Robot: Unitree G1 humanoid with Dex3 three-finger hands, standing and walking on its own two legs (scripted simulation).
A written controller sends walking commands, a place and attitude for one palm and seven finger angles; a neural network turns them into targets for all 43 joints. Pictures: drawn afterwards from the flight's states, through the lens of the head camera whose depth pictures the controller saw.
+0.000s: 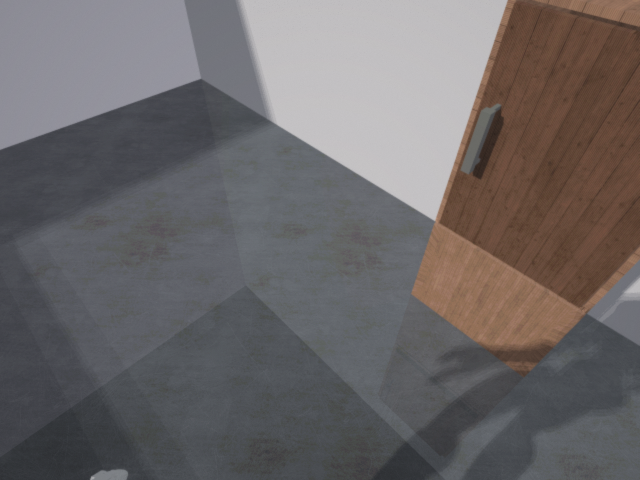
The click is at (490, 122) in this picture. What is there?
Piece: cupboard door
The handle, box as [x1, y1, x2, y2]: [461, 103, 500, 174]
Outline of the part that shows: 497,103 490,108 486,107 481,110 461,167 461,170 468,174 473,170 474,165 479,161 479,158 477,157 493,115 500,107 500,105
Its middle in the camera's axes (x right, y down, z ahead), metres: +0.37 -0.23 +0.90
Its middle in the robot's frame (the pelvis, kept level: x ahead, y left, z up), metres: +0.84 -0.33 -0.02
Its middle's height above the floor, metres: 0.75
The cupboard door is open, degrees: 0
